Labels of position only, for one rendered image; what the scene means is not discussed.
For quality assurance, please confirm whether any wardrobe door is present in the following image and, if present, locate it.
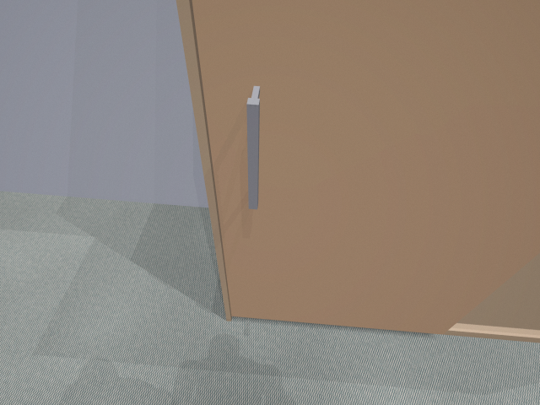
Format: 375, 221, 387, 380
192, 0, 540, 334
458, 253, 540, 330

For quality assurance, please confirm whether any handle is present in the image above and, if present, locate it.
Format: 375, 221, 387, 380
246, 86, 260, 209

